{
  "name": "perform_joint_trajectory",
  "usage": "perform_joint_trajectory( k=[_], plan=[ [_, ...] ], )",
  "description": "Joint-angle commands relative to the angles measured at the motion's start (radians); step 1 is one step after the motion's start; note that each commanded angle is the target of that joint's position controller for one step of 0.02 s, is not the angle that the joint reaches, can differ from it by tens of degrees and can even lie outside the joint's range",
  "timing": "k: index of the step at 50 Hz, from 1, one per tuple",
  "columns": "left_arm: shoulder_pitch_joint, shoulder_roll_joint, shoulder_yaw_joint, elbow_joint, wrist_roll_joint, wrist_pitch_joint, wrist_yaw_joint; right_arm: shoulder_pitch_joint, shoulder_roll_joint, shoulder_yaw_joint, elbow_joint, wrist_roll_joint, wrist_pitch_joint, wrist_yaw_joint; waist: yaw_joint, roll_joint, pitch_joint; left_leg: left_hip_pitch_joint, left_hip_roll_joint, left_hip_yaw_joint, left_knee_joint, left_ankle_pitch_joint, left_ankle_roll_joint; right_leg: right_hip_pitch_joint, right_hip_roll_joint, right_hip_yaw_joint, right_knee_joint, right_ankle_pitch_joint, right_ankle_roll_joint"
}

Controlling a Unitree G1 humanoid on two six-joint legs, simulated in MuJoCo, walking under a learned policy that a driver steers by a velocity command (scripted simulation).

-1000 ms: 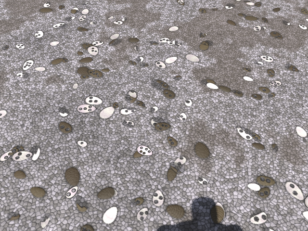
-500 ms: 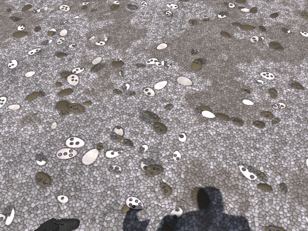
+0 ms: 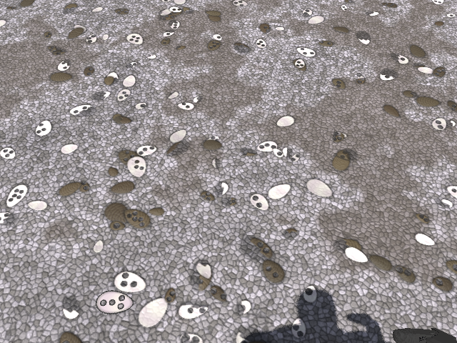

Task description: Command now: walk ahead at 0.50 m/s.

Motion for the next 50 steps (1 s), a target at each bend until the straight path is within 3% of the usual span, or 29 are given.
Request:
perform_joint_trajectory(
  k=[1,2,3,5,7,11,14,18,20,22,23,24,25,26,27,28,29,30,32,34,38,41,46,48,49,50],
  plan=[
    [-0.002,0.131,0.018,-0.095,-0.029,-0.053,-0.010,0.335,-0.190,-0.055,0.038,0.005,0.003,-0.008,-0.160,0.176,-0.263,0.762,0.344,-0.635,-0.276,-0.260,0.218,-0.662,-0.005,0.110,0.582,-0.059,-0.033],
    [-0.066,0.132,0.017,-0.112,-0.032,-0.057,-0.006,0.255,-0.167,-0.047,0.019,0.002,0.002,-0.009,-0.131,0.105,-0.168,0.614,0.311,-0.510,-0.295,-0.193,0.192,-0.654,-0.061,0.077,0.547,0.036,-0.041],
    [-0.098,0.122,0.020,-0.118,-0.017,-0.053,0.000,0.197,-0.138,-0.039,0.015,-0.005,0.000,-0.006,-0.103,0.061,-0.097,0.479,0.273,-0.416,-0.328,-0.107,0.181,-0.620,-0.098,0.063,0.485,0.110,-0.037],
    [-0.063,0.090,0.022,-0.107,-0.006,-0.029,0.005,0.154,-0.104,-0.030,0.016,-0.017,-0.011,-0.002,-0.051,0.103,-0.074,0.347,0.217,-0.309,-0.387,-0.006,0.166,-0.505,-0.136,0.070,0.408,0.190,-0.029],
    [-0.058,0.065,0.019,-0.106,-0.002,-0.014,0.006,0.170,-0.119,-0.034,0.032,-0.012,-0.020,-0.005,-0.038,0.092,-0.062,0.312,0.205,-0.246,-0.424,0.076,0.184,-0.499,-0.141,0.058,0.361,0.238,-0.012],
    [-0.186,0.057,0.019,-0.151,0.009,-0.015,0.005,0.231,-0.149,-0.041,0.070,-0.007,-0.012,-0.026,-0.064,0.054,-0.021,0.356,0.193,-0.167,-0.453,0.170,0.180,-0.593,-0.144,0.051,0.150,0.425,0.020],
    [-0.303,0.037,0.011,-0.187,0.009,-0.026,-0.002,0.287,-0.160,-0.042,0.097,0.005,-0.003,-0.036,-0.100,0.052,0.007,0.357,0.163,-0.140,-0.453,0.146,0.159,-0.555,-0.108,0.031,-0.039,0.545,0.028],
    [-0.423,0.040,0.005,-0.228,-0.001,-0.042,-0.021,0.358,-0.174,-0.048,0.130,0.017,0.015,-0.044,-0.137,0.053,0.037,0.422,0.188,-0.178,-0.404,0.111,0.161,-0.531,-0.067,0.027,-0.182,0.546,0.033],
    [-0.441,0.059,0.008,-0.243,-0.004,-0.054,-0.031,0.364,-0.180,-0.053,0.136,0.020,0.025,-0.050,-0.124,0.066,0.036,0.462,0.214,-0.215,-0.356,0.120,0.150,-0.502,-0.058,0.044,-0.234,0.505,0.021],
    [-0.395,0.091,0.018,-0.235,-0.005,-0.063,-0.034,0.349,-0.193,-0.061,0.134,0.020,0.034,-0.055,-0.089,0.091,0.011,0.479,0.227,-0.247,-0.296,0.172,0.132,-0.407,-0.042,0.038,-0.259,0.437,0.001],
    [-0.319,0.110,0.029,-0.215,-0.004,-0.067,-0.031,0.330,-0.193,-0.062,0.129,0.020,0.037,-0.055,-0.043,0.095,-0.027,0.464,0.206,-0.239,-0.222,0.262,0.116,-0.290,-0.024,0.017,-0.289,0.418,-0.017],
    [-0.178,0.157,0.052,-0.176,0.003,-0.070,-0.022,0.325,-0.164,-0.052,0.121,0.014,0.038,-0.054,0.018,0.077,-0.126,0.404,0.144,-0.202,-0.059,0.315,0.086,-0.070,-0.037,0.020,-0.283,0.423,-0.051],
    [0.000,0.228,0.071,-0.156,0.018,-0.069,-0.012,0.320,-0.100,-0.029,0.086,-0.008,0.037,-0.052,0.083,-0.034,-0.296,0.221,0.061,-0.145,0.250,0.092,0.046,0.230,-0.222,0.201,-0.244,0.410,-0.115],
    [0.035,0.287,0.084,-0.136,0.016,-0.054,-0.013,0.462,0.005,-0.001,0.066,0.012,0.018,-0.047,0.010,-0.331,-0.418,-0.149,-0.078,-0.084,0.567,-0.461,-0.010,0.529,-0.444,0.626,-0.343,0.232,-0.260],
    [0.016,0.175,0.057,-0.151,0.013,-0.051,-0.012,0.416,-0.113,-0.028,0.081,0.036,0.010,-0.048,0.043,-0.229,-0.363,-0.244,-0.015,-0.178,0.692,-0.467,-0.009,0.463,-0.416,0.675,-0.419,0.058,-0.242],
    [-0.050,0.120,0.041,-0.162,0.009,-0.052,-0.009,0.322,-0.171,-0.047,0.057,0.046,0.010,-0.049,0.044,-0.160,-0.220,-0.284,0.028,-0.163,0.707,-0.374,-0.001,0.332,-0.380,0.510,-0.438,0.061,-0.194],
    [-0.114,0.099,0.032,-0.165,0.011,-0.052,-0.009,0.284,-0.157,-0.049,0.051,0.040,0.015,-0.053,0.015,-0.100,-0.147,-0.249,0.071,-0.142,0.684,-0.291,-0.006,0.201,-0.338,0.396,-0.466,0.153,-0.171],
    [-0.157,0.072,0.025,-0.162,0.014,-0.053,-0.011,0.268,-0.143,-0.053,0.046,0.028,0.022,-0.054,-0.007,-0.099,-0.090,-0.221,0.096,-0.142,0.641,-0.236,-0.011,0.103,-0.306,0.310,-0.499,0.225,-0.163],
    [-0.194,0.059,0.025,-0.153,0.023,-0.060,-0.011,0.288,-0.099,-0.054,0.040,0.030,0.044,-0.048,-0.048,-0.123,-0.052,-0.139,0.128,-0.138,0.597,-0.182,-0.018,-0.009,-0.269,0.186,-0.557,0.312,-0.156],
    [-0.195,0.079,0.034,-0.138,0.021,-0.067,-0.007,0.264,-0.071,-0.052,0.017,0.028,0.062,-0.045,-0.060,-0.093,-0.026,-0.157,0.138,-0.131,0.560,-0.146,-0.029,-0.042,-0.275,0.108,-0.590,0.397,-0.172],
    [-0.175,0.119,0.049,-0.115,0.023,-0.063,0.004,0.186,-0.063,-0.048,-0.026,0.019,0.068,-0.032,-0.051,-0.061,-0.003,-0.199,0.138,-0.121,0.375,0.025,-0.044,-0.017,-0.266,-0.029,-0.614,0.484,-0.174],
    [-0.154,0.143,0.056,-0.107,0.016,-0.054,0.011,0.083,-0.051,-0.038,-0.061,0.017,0.061,-0.011,-0.015,-0.047,0.023,-0.167,0.123,-0.065,0.216,0.129,-0.035,0.004,-0.255,-0.117,-0.616,0.500,-0.157],
    [-0.093,0.182,0.072,-0.080,-0.010,-0.023,0.012,-0.028,-0.067,-0.038,-0.128,0.017,0.067,0.014,0.007,-0.048,0.056,-0.172,0.093,-0.005,0.086,0.043,0.010,0.155,-0.301,-0.178,-0.549,0.580,-0.125],
    [-0.107,0.211,0.080,-0.084,-0.019,-0.009,0.015,0.008,-0.097,-0.053,-0.138,0.015,0.071,0.018,-0.032,-0.075,0.015,-0.076,0.038,0.048,0.073,-0.059,0.047,0.191,-0.304,-0.209,-0.429,0.863,-0.104],
    [-0.119,0.222,0.083,-0.088,-0.023,0.000,0.016,0.089,-0.124,-0.070,-0.123,0.016,0.074,0.017,-0.083,-0.082,-0.038,0.039,-0.007,0.080,0.060,-0.092,0.072,0.185,-0.292,-0.229,-0.297,1.013,-0.090],
    [-0.133,0.213,0.079,-0.094,-0.026,0.008,0.018,0.246,-0.170,-0.100,-0.080,0.020,0.075,0.010,-0.170,-0.061,-0.117,0.257,-0.062,0.099,-0.001,-0.043,0.106,0.116,-0.252,-0.262,-0.089,1.052,-0.060]
  ],
)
